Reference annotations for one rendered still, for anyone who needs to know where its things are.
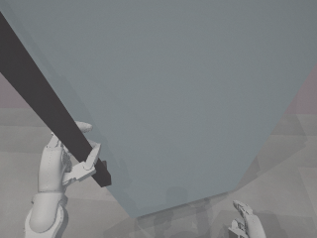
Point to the fridge door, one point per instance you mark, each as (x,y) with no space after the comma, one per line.
(181,94)

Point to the robot right hand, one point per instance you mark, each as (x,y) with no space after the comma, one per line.
(251,227)

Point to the handle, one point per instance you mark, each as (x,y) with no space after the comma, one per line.
(18,67)

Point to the robot left forearm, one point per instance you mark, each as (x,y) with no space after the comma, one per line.
(48,217)

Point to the robot left hand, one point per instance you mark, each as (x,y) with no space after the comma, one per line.
(55,160)

